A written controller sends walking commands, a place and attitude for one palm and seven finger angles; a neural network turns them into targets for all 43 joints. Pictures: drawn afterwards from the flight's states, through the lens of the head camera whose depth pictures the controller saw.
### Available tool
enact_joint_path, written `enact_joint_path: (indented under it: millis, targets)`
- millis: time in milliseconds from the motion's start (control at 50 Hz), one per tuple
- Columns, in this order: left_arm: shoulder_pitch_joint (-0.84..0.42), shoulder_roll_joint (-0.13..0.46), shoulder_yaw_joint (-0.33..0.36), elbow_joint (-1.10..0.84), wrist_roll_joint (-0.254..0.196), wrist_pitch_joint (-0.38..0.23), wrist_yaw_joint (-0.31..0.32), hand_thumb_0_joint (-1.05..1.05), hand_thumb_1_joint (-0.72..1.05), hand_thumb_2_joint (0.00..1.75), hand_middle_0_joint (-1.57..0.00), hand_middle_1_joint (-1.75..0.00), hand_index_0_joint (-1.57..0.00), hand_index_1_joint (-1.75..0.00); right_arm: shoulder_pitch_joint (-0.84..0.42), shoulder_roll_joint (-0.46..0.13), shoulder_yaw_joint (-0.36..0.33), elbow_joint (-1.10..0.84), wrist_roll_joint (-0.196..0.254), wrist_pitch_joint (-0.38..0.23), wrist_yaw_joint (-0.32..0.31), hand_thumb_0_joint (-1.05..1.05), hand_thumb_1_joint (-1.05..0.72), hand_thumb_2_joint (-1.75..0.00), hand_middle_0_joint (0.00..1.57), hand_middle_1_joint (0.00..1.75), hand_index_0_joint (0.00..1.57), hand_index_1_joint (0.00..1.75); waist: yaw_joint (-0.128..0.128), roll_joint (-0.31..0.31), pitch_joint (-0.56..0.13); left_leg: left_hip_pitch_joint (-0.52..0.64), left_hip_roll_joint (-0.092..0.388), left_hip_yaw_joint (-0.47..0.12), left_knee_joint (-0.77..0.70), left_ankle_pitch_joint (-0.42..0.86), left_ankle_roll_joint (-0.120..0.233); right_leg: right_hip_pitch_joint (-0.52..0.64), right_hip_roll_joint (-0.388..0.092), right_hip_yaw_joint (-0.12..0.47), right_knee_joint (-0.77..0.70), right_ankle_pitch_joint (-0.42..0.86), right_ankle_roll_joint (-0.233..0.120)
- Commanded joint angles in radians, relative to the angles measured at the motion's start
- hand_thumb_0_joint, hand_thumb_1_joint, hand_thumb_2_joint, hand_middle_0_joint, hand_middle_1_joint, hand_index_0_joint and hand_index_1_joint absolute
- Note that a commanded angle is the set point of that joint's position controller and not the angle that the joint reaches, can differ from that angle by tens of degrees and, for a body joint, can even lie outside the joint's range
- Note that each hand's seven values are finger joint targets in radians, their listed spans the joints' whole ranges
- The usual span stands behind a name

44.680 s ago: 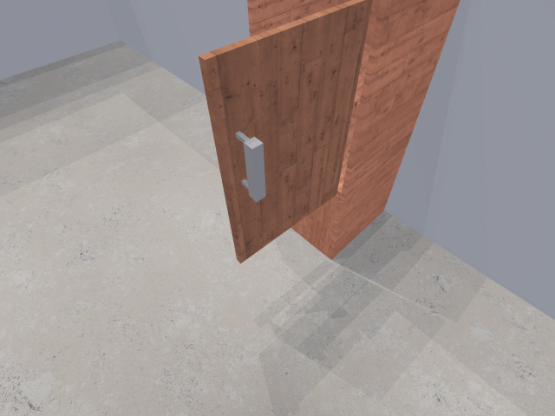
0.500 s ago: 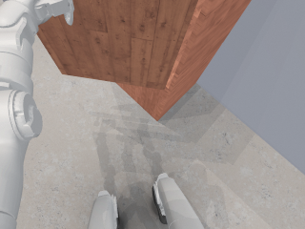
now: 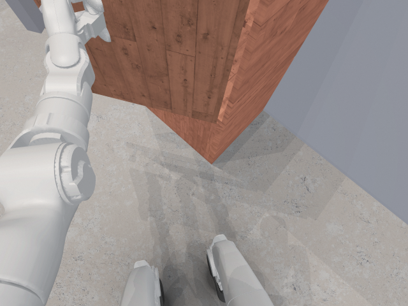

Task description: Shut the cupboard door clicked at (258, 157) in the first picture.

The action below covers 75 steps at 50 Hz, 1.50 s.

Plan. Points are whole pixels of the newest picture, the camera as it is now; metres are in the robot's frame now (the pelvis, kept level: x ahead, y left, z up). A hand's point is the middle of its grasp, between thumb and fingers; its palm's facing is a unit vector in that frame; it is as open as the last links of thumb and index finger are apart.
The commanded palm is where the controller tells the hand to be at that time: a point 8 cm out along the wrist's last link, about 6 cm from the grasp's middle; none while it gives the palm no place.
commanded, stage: pull the fist back off the door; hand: left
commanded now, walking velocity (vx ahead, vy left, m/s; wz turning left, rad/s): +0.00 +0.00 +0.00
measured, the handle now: out of the picture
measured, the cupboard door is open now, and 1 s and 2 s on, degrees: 29 29 29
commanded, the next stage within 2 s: draw the hand back to the body in 0.54 s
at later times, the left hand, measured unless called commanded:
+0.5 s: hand (95, 60) +0.51 +0.07 +0.11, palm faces +0.02 -1.00 -0.01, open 3.1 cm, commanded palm +0.49 +0.12 +0.12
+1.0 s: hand (30, 99) +0.43 +0.14 +0.15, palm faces +0.09 -1.00 -0.03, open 3.1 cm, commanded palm +0.39 +0.17 +0.16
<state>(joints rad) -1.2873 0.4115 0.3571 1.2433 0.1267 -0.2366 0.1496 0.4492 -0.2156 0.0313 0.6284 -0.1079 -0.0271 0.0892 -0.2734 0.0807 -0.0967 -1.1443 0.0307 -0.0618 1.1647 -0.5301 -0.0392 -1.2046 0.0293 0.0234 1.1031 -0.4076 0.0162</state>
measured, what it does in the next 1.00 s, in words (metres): rises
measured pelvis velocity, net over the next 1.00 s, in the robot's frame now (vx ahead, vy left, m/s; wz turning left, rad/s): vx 0.01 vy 0.00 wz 0.00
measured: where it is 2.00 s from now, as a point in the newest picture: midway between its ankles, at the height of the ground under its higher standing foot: (190, 299)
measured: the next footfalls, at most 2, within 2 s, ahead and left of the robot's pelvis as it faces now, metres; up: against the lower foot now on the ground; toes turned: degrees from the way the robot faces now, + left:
none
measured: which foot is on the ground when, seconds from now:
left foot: down 0.00-1.00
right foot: down 0.00-1.00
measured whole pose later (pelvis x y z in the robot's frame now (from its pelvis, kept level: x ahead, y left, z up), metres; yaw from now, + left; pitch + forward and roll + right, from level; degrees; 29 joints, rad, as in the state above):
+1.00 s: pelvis +0.01 +0.00 +0.06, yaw +0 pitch +11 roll +0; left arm -0.47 0.18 0.18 0.63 -0.12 -0.25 0.02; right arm 0.41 -0.25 -0.01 0.62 0.01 0.00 -0.02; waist -0.06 0.05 -0.10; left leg -0.59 0.02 -0.03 0.83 -0.43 -0.03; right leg -0.66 0.01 0.05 0.81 -0.34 0.02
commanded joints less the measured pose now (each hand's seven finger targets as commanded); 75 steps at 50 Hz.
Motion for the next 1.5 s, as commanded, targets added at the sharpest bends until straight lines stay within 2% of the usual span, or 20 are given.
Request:
enact_joint_path:
  millis: [0, 120, 180, 240, 320, 420, 520, 580, 640, 700, 740, 800, 880, 940, 1040, 1140, 1160, 1200, 1360, 1480]
  targets:
    - [-0.540, 0.256, 0.059, -0.231, -0.075, -0.053, -0.047, 0.00, 0.90, 0.90, -1.30, -1.50, -1.30, -1.50, 0.248, -0.199, -0.074, -0.036, 0.030, 0.003, -0.037, 0.00, -0.90, -0.90, 0.20, 0.30, 0.20, 0.30, -0.013, 0.001, -0.703, 0.267, -0.044, 0.063, -0.146, 0.345, 0.068, 0.668, 0.001, -0.014, -0.181, 0.451, -0.016]
    - [-0.286, 0.150, 0.021, -0.210, -0.063, -0.166, -0.026, 0.00, 0.90, 0.90, -1.30, -1.50, -1.30, -1.50, 0.222, -0.179, -0.078, -0.037, 0.025, -0.014, -0.030, 0.00, -0.90, -0.90, 0.20, 0.30, 0.20, 0.30, 0.033, -0.026, -0.577, 0.304, -0.039, 0.073, -0.174, 0.381, 0.060, 0.619, -0.001, -0.026, -0.185, 0.457, -0.020]
    - [-0.169, 0.045, -0.058, -0.143, -0.063, -0.155, -0.046, 0.00, 0.90, 0.90, -1.30, -1.50, -1.30, -1.50, 0.208, -0.190, -0.090, -0.036, 0.035, -0.005, -0.022, 0.00, -0.90, -0.90, 0.20, 0.30, 0.20, 0.30, 0.031, -0.079, -0.462, 0.298, -0.041, 0.082, -0.201, 0.324, 0.059, 0.583, 0.001, -0.033, -0.219, 0.389, -0.021]
    - [-0.170, -0.027, -0.108, -0.186, -0.106, -0.144, -0.076, 0.00, 0.90, 0.90, -1.30, -1.50, -1.30, -1.50, 0.183, -0.193, -0.099, -0.042, 0.048, 0.002, -0.029, 0.00, -0.90, -0.90, 0.20, 0.30, 0.20, 0.30, 0.038, -0.054, -0.444, 0.361, -0.045, 0.082, -0.220, 0.315, 0.056, 0.558, 0.001, -0.041, -0.235, 0.353, -0.028]
    - [-0.251, -0.094, -0.142, -0.360, -0.172, -0.203, -0.070, 0.00, 0.90, 0.90, -1.30, -1.50, -1.30, -1.50, 0.135, -0.183, -0.105, -0.040, 0.053, -0.011, -0.044, 0.00, -0.90, -0.90, 0.20, 0.30, 0.20, 0.30, 0.044, -0.010, -0.506, 0.469, -0.042, 0.069, -0.223, 0.335, 0.047, 0.539, -0.002, -0.050, -0.228, 0.340, -0.027]
    - [-0.298, -0.118, -0.193, -0.514, -0.124, -0.305, 0.000, 0.00, 0.90, 0.90, -1.30, -1.50, -1.30, -1.50, 0.101, -0.174, -0.115, -0.009, 0.042, -0.035, -0.048, 0.00, -0.90, -0.90, 0.20, 0.30, 0.20, 0.30, 0.060, 0.101, -0.604, 0.627, -0.029, 0.032, -0.209, 0.465, 0.022, 0.474, -0.007, -0.069, -0.175, 0.360, -0.032]
    - [-0.210, -0.112, -0.193, -0.304, -0.070, -0.239, 0.042, 0.00, 0.90, 0.90, -1.30, -1.50, -1.30, -1.50, 0.080, -0.178, -0.103, 0.004, 0.046, -0.017, -0.057, 0.00, -0.90, -0.90, 0.20, 0.30, 0.20, 0.30, 0.044, -0.026, -0.455, 0.484, -0.037, 0.040, -0.243, 0.345, 0.032, 0.486, -0.011, -0.074, -0.196, 0.294, -0.026]
    - [-0.179, -0.073, -0.141, -0.214, -0.085, -0.181, 0.053, 0.00, 0.90, 0.90, -1.30, -1.50, -1.30, -1.50, 0.063, -0.186, -0.093, -0.016, 0.047, -0.003, -0.066, 0.00, -0.90, -0.90, 0.20, 0.30, 0.20, 0.30, 0.051, -0.101, -0.406, 0.401, -0.047, 0.048, -0.268, 0.263, 0.044, 0.534, -0.010, -0.069, -0.223, 0.256, -0.028]
    - [-0.196, -0.081, -0.118, -0.229, -0.119, -0.193, 0.043, 0.00, 0.90, 0.90, -1.30, -1.50, -1.30, -1.50, 0.052, -0.178, -0.087, -0.029, 0.044, -0.009, -0.071, 0.00, -0.90, -0.90, 0.20, 0.30, 0.20, 0.30, 0.064, -0.093, -0.457, 0.420, -0.049, 0.051, -0.257, 0.309, 0.041, 0.550, -0.011, -0.065, -0.211, 0.301, -0.030]
    - [-0.049, 0.042, -0.006, -0.374, -0.142, -0.244, 0.014, 0.00, 0.90, 0.90, -1.30, -1.50, -1.30, -1.50, 0.047, -0.178, -0.088, -0.078, 0.046, -0.014, -0.074, 0.00, -0.90, -0.90, 0.20, 0.30, 0.20, 0.30, 0.150, -0.103, -0.602, 0.465, -0.052, 0.069, -0.268, 0.404, 0.042, 0.708, -0.011, -0.048, -0.197, 0.422, -0.034]
    - [0.078, 0.000, -0.053, -0.493, -0.137, -0.259, -0.020, 0.00, 0.90, 0.90, -1.30, -1.50, -1.30, -1.50, 0.038, -0.162, -0.091, -0.102, 0.054, -0.016, -0.069, 0.00, -0.90, -0.90, 0.20, 0.30, 0.20, 0.30, 0.185, -0.070, -0.649, 0.510, -0.050, 0.086, -0.279, 0.476, 0.039, 0.770, -0.013, -0.041, -0.203, 0.503, -0.036]
    - [0.291, -0.031, -0.098, -0.644, -0.145, -0.217, -0.066, 0.00, 0.90, 0.90, -1.30, -1.50, -1.30, -1.50, 0.027, -0.161, -0.097, -0.142, 0.079, -0.010, -0.068, 0.00, -0.90, -0.90, 0.20, 0.30, 0.20, 0.30, 0.211, -0.087, -0.601, 0.538, -0.045, 0.101, -0.326, 0.500, 0.047, 0.851, -0.004, -0.040, -0.249, 0.541, -0.041]
    - [0.354, -0.084, -0.146, -0.793, -0.234, -0.099, -0.121, 0.00, 0.90, 0.90, -1.30, -1.50, -1.30, -1.50, -0.028, -0.165, -0.100, -0.155, 0.121, -0.006, -0.096, 0.00, -0.90, -0.90, 0.20, 0.30, 0.20, 0.30, 0.182, -0.188, -0.412, 0.552, -0.045, 0.107, -0.418, 0.323, 0.057, 0.886, 0.008, -0.045, -0.377, 0.394, -0.022]
    - [0.371, -0.127, -0.199, -0.934, -0.277, -0.073, -0.147, 0.00, 0.90, 0.90, -1.30, -1.50, -1.30, -1.50, -0.082, -0.150, -0.091, -0.154, 0.137, -0.035, -0.127, 0.00, -0.90, -0.90, 0.20, 0.30, 0.20, 0.30, 0.185, -0.130, -0.342, 0.643, -0.044, 0.101, -0.460, 0.311, 0.059, 0.874, 0.009, -0.054, -0.421, 0.351, -0.022]
    - [0.515, -0.131, -0.249, -0.985, -0.242, -0.071, -0.165, 0.00, 0.90, 0.90, -1.30, -1.50, -1.30, -1.50, -0.147, -0.140, -0.071, -0.138, 0.144, -0.077, -0.140, 0.00, -0.90, -0.90, 0.20, 0.30, 0.20, 0.30, 0.209, -0.021, -0.195, 0.698, -0.042, 0.082, -0.512, 0.238, 0.051, 0.809, 0.000, -0.069, -0.451, 0.210, -0.031]
    - [0.732, -0.066, -0.186, -1.080, -0.283, 0.018, -0.206, 0.00, 0.90, 0.90, -1.16, -1.35, -1.16, -1.35, -0.238, -0.138, -0.053, -0.194, 0.156, -0.085, -0.144, 0.00, -0.90, -0.90, 0.20, 0.30, 0.20, 0.30, 0.274, -0.052, -0.195, 0.718, -0.052, 0.088, -0.558, 0.252, 0.051, 0.919, -0.016, -0.061, -0.480, 0.220, -0.034]
    - [0.733, -0.004, -0.226, -1.210, -0.195, 0.009, -0.152, 0.00, 0.90, 0.90, -1.13, -1.32, -1.13, -1.32, -0.262, -0.118, -0.062, -0.209, 0.151, -0.058, -0.162, 0.00, -0.90, -0.90, 0.20, 0.30, 0.20, 0.30, 0.257, -0.098, -0.205, 0.757, -0.055, 0.097, -0.596, 0.283, 0.056, 0.972, -0.036, -0.021, -0.526, 0.220, -0.030]
    - [0.865, 0.015, -0.172, -1.236, -0.195, 0.041, -0.112, 0.00, 0.90, 0.90, -1.08, -1.26, -1.08, -1.26, -0.289, -0.114, -0.057, -0.221, 0.147, -0.035, -0.183, 0.00, -0.90, -0.90, 0.20, 0.30, 0.20, 0.30, 0.271, -0.160, -0.158, 0.758, -0.053, 0.093, -0.612, 0.304, 0.062, 0.999, -0.039, -0.023, -0.555, 0.234, -0.023]
    - [1.051, -0.023, -0.213, -1.485, -0.174, 0.105, -0.072, 0.00, 0.90, 0.90, -0.86, -1.02, -0.86, -1.02, -0.345, -0.091, -0.027, -0.218, 0.135, -0.034, -0.200, 0.00, -0.90, -0.90, 0.20, 0.30, 0.20, 0.30, 0.272, -0.047, -0.073, 0.921, -0.042, 0.094, -0.700, 0.407, 0.057, 1.063, -0.032, -0.054, -0.628, 0.330, -0.025]
    - [1.222, 0.019, -0.149, -1.587, -0.169, 0.119, -0.055, 0.00, 0.90, 0.90, -0.69, -0.84, -0.69, -0.84, -0.365, -0.094, -0.016, -0.199, 0.121, -0.059, -0.199, 0.00, -0.90, -0.90, 0.20, 0.30, 0.20, 0.30, 0.296, -0.069, -0.041, 0.963, -0.039, 0.085, -0.758, 0.452, 0.056, 1.117, -0.030, -0.070, -0.667, 0.353, -0.023]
